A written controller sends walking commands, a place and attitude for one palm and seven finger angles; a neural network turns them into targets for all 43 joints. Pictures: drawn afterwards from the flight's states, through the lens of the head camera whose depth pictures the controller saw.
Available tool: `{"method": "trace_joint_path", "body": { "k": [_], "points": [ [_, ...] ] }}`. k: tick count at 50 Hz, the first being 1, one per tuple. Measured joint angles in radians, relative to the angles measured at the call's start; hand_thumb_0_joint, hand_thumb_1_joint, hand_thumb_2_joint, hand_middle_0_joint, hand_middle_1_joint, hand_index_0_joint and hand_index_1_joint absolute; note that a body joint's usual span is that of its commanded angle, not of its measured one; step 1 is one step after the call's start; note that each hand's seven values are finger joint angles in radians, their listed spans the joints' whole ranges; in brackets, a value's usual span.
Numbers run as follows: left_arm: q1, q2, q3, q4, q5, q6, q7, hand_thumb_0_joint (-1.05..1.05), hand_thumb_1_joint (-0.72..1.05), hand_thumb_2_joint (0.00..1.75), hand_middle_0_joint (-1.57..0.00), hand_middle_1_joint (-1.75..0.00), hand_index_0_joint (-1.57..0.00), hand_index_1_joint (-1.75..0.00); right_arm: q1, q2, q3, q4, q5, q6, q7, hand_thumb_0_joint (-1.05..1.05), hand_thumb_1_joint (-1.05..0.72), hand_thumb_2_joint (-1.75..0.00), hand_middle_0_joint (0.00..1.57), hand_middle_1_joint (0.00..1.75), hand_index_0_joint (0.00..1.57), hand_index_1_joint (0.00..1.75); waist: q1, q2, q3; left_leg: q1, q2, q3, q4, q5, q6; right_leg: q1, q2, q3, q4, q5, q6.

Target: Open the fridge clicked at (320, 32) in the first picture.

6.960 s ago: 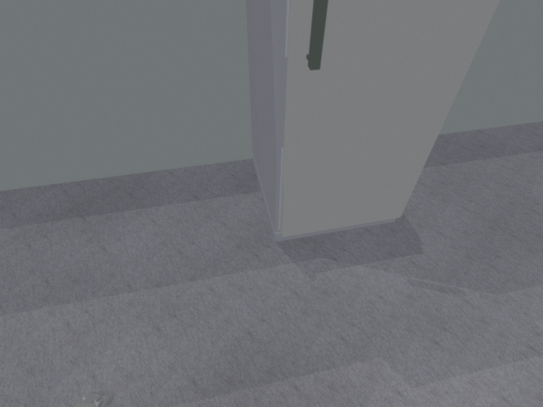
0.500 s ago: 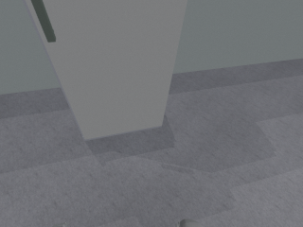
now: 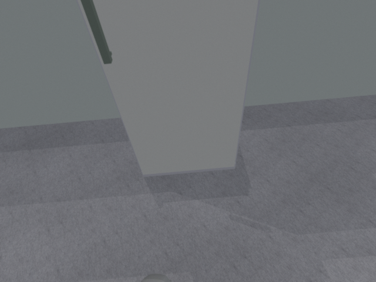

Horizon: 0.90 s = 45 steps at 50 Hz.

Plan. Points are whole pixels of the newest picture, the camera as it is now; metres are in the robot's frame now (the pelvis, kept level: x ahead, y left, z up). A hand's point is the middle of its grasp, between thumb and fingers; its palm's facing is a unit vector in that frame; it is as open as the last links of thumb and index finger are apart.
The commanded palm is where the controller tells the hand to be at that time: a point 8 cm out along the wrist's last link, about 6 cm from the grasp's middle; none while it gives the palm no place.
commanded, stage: take the last steps up to it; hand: left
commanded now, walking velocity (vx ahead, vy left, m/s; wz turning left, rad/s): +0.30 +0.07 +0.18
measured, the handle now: (90, 4) +0.80 +0.31 +0.27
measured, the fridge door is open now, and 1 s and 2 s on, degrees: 0 0 0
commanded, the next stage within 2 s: come to a stop and stand still in 1.10 s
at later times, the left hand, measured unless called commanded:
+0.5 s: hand out of the picture +0.00 +0.27 -0.18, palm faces +0.13 -0.98 -0.16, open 7.4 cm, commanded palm none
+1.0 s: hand (122, 220) +0.32 +0.22 -0.16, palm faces +0.08 -0.97 -0.22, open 7.1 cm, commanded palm none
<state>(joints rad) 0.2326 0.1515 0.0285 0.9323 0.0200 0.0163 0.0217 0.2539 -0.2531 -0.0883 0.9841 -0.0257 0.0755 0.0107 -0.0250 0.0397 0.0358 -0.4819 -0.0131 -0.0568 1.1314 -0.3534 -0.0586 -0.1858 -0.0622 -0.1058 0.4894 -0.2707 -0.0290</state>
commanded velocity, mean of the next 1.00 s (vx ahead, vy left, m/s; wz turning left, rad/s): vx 0.28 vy -0.01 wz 0.00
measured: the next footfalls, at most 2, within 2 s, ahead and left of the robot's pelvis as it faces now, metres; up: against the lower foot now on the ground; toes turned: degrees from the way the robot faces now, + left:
left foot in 0.30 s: +0.03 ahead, +0.17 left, +0.00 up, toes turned +9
right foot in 0.82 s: +0.32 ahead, -0.04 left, +0.00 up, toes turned -6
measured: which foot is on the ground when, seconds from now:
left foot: up 0.00-0.28, down 0.30-0.84, up 0.86-1.00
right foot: down 0.00-0.30, up 0.32-0.80, down 0.82-1.00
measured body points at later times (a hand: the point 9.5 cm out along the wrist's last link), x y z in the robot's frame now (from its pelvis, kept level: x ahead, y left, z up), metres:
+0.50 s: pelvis +0.05 +0.09 +0.00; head +0.04 +0.11 +0.45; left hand -0.01 +0.32 -0.17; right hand +0.10 -0.15 -0.13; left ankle -0.01 +0.16 -0.74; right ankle +0.08 -0.06 -0.66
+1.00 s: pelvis +0.23 +0.04 -0.01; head +0.24 +0.02 +0.44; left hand +0.31 +0.27 -0.15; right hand +0.19 -0.18 -0.17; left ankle +0.19 +0.18 -0.65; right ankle +0.28 -0.03 -0.74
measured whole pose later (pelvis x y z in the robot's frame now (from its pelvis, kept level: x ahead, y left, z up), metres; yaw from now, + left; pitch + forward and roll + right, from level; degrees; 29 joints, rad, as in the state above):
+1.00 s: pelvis +0.23 +0.04 -0.01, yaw +2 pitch -3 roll +0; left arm 0.16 0.15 0.06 1.03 0.01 -0.07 0.02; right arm 0.37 -0.14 -0.05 1.11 -0.02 -0.02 -0.01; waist -0.04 0.03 0.06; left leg -0.45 0.10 0.03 1.21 -0.34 0.01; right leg -0.26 0.00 -0.16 0.51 -0.20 -0.08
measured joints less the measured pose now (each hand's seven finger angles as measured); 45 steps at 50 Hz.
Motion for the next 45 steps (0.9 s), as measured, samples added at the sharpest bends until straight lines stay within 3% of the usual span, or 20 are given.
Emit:
{"method": "trace_joint_path", "body": {
  "k": [7,11,14,15,18,23,29,34,38,40,42,45],
  "points": [
    [0.089,0.007,0.008,0.055,0.012,-0.029,-0.008,0.0,0.91,0.9,-0.2,-0.3,-0.2,-0.3,-0.017,0.001,0.011,0.029,-0.007,-0.002,0.014,0.01,-0.91,-0.9,0.2,0.3,0.2,0.3,0.051,-0.027,-0.016,0.092,0.062,0.052,-0.175,-0.014,-0.004,0.016,-0.025,-0.045,-0.043,0.019,0.014],
    [0.148,0.025,0.014,0.101,0.019,-0.034,-0.013,0.0,0.91,0.9,-0.2,-0.3,-0.2,-0.3,-0.049,0.015,0.022,0.022,-0.003,-0.022,0.019,0.01,-0.91,-0.9,0.2,0.3,0.19,0.3,0.088,-0.055,-0.022,0.16,0.062,0.099,-0.362,-0.056,0.018,0.021,-0.046,-0.056,-0.058,0.024,0.036],
    [0.192,0.041,0.02,0.141,0.014,-0.024,-0.016,0.0,0.91,0.9,-0.2,-0.3,-0.2,-0.3,-0.068,0.03,0.035,0.006,0.002,-0.055,0.016,0.01,-0.91,-0.9,0.2,0.3,0.2,0.3,0.103,-0.067,-0.03,0.25,0.052,0.137,-0.568,-0.004,0.033,0.011,-0.058,-0.058,-0.022,0.001,0.061],
    [0.208,0.042,0.021,0.153,0.01,-0.017,-0.018,0.0,0.91,0.9,-0.2,-0.3,-0.2,-0.3,-0.07,0.032,0.039,-0.001,0.003,-0.07,0.013,0.01,-0.91,-0.9,0.2,0.3,0.2,0.3,0.101,-0.06,-0.037,0.277,0.053,0.136,-0.631,0.025,0.045,-0.006,-0.055,-0.058,0.018,-0.028,0.066],
    [0.221,0.054,0.022,0.194,0.01,0.016,-0.021,0.0,0.91,0.9,-0.2,-0.3,-0.2,-0.3,-0.071,0.071,0.052,-0.004,0.001,-0.098,0.001,0.01,-0.91,-0.9,0.2,0.3,0.2,0.3,0.094,-0.082,-0.035,0.299,0.04,0.16,-0.608,0.044,0.081,-0.1,-0.05,-0.001,0.271,-0.178,0.051],
    [0.174,0.055,0.026,0.197,0.015,0.015,-0.037,0.01,0.92,0.9,-0.2,-0.3,-0.2,-0.3,0.005,0.094,0.053,0.018,0.01,-0.123,-0.033,0.0,-0.94,-0.89,0.2,0.3,0.2,0.3,0.056,-0.078,-0.04,0.405,0.022,0.163,-0.732,0.062,0.099,-0.27,-0.041,0.028,0.548,-0.05,0.047],
    [0.059,0.051,0.034,0.146,0.01,0.001,-0.041,0.01,0.92,0.9,-0.2,-0.3,-0.2,-0.3,0.116,0.101,0.065,0.094,0.013,-0.133,-0.04,0.0,-0.94,-0.9,0.2,0.3,0.2,0.3,0.042,-0.093,-0.022,0.502,-0.011,0.17,-0.839,0.068,0.105,-0.393,-0.051,0.05,0.571,0.082,0.067],
    [-0.034,0.039,0.031,0.118,0.006,0.002,-0.044,0.0,0.92,0.9,-0.19,-0.3,-0.19,-0.3,0.197,0.123,0.069,0.145,0.006,-0.136,-0.046,0.0,-0.92,-0.9,0.2,0.3,0.2,0.3,0.007,-0.082,-0.002,0.562,-0.013,0.177,-0.862,0.025,0.092,-0.404,-0.048,0.029,0.439,0.104,0.059],
    [-0.106,0.029,0.024,0.096,0.001,-0.007,-0.046,0.0,0.92,0.9,-0.19,-0.3,-0.19,-0.3,0.242,0.132,0.07,0.174,-0.003,-0.134,-0.045,0.01,-0.91,-0.9,0.2,0.3,0.2,0.3,-0.032,-0.055,0.025,0.6,0.01,0.184,-0.832,-0.042,0.065,-0.345,-0.019,-0.001,0.249,0.063,0.023],
    [-0.129,0.025,0.021,0.082,0.001,-0.027,-0.046,0.0,0.92,0.9,-0.2,-0.3,-0.19,-0.3,0.263,0.135,0.07,0.191,-0.002,-0.13,-0.042,0.01,-0.91,-0.9,0.2,0.3,0.2,0.3,-0.04,-0.039,0.035,0.599,0.034,0.187,-0.758,-0.102,0.049,-0.283,0.011,-0.021,0.152,0.067,0.0],
    [-0.142,0.023,0.022,0.071,0.006,-0.062,-0.042,0.0,0.92,0.9,-0.2,-0.3,-0.2,-0.3,0.269,0.142,0.069,0.209,0.008,-0.119,-0.035,0.01,-0.91,-0.9,0.2,0.3,0.2,0.3,-0.031,-0.031,0.044,0.519,0.065,0.178,-0.516,-0.138,0.051,-0.246,0.03,-0.033,0.134,0.121,-0.039],
    [-0.136,0.011,0.02,0.068,-0.005,-0.084,-0.032,0.0,0.91,0.9,-0.2,-0.3,-0.2,-0.3,0.227,0.139,0.061,0.201,0.02,-0.102,-0.028,0.01,-0.91,-0.9,0.2,0.3,0.2,0.3,-0.026,-0.026,0.059,0.293,0.068,0.1,-0.022,-0.125,0.076,-0.197,0.041,-0.048,0.159,0.047,-0.06]
  ]
}}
